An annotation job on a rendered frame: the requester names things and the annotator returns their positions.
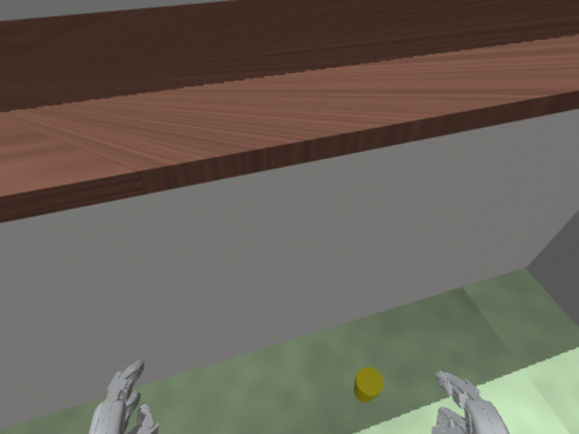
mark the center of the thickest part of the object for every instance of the cup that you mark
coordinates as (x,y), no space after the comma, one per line
(369,383)

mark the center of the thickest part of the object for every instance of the right robot hand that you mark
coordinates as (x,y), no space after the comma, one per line
(481,417)

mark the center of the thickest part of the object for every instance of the left robot hand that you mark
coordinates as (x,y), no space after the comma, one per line
(111,416)

